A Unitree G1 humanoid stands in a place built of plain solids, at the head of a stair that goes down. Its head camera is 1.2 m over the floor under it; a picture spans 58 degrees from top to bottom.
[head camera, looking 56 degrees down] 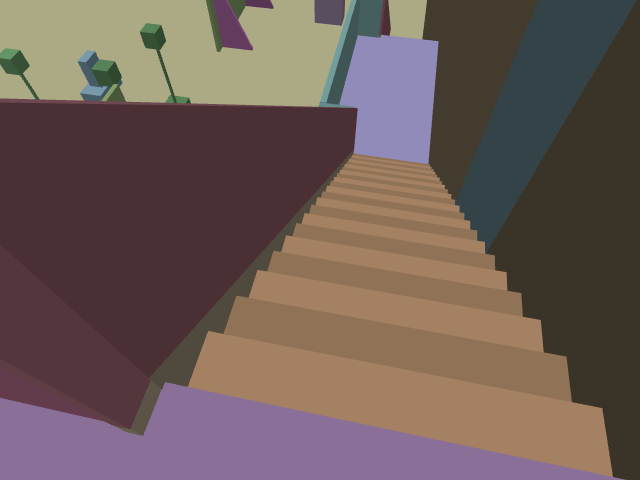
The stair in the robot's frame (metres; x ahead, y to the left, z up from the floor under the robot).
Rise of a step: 0.18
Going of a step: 0.23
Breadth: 1.27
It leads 11 degrees to the right of straight ahead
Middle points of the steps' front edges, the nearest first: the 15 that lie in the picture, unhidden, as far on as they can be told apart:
0.22 -0.20 0.00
0.44 -0.24 -0.18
0.66 -0.29 -0.36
0.88 -0.33 -0.54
1.11 -0.38 -0.72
1.33 -0.42 -0.90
1.55 -0.47 -1.09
1.78 -0.51 -1.27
2.00 -0.56 -1.45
2.22 -0.60 -1.63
2.44 -0.64 -1.81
2.67 -0.69 -1.99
2.89 -0.73 -2.17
3.11 -0.78 -2.35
3.33 -0.82 -2.53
